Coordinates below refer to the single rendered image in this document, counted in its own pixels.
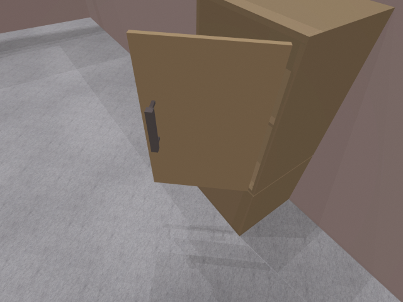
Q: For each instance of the handle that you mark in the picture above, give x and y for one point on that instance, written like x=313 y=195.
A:
x=151 y=127

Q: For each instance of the cupboard door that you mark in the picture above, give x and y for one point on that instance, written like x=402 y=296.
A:
x=214 y=98

